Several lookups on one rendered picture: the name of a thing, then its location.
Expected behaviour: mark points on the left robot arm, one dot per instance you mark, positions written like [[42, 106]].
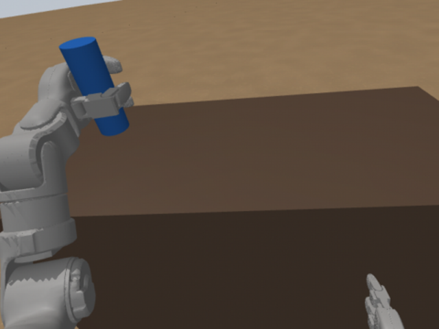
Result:
[[36, 221]]

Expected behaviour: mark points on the left robot hand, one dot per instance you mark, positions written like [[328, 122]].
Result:
[[57, 82]]

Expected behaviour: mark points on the right robot hand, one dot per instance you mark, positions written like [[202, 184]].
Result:
[[380, 313]]

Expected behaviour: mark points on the can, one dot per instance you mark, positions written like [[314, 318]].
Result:
[[90, 72]]

